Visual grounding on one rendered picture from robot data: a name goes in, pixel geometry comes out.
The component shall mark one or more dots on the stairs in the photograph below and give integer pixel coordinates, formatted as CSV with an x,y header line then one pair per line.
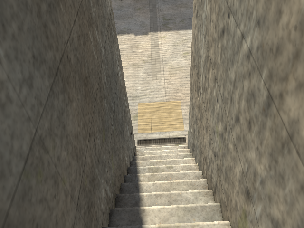
x,y
164,188

